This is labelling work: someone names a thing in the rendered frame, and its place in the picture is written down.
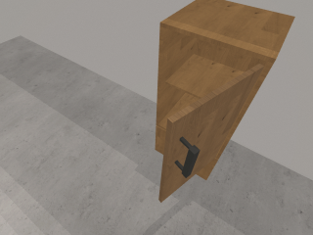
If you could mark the cupboard door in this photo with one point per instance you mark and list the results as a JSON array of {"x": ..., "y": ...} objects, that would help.
[{"x": 206, "y": 124}]

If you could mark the handle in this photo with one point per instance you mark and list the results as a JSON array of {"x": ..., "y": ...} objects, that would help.
[{"x": 191, "y": 158}]

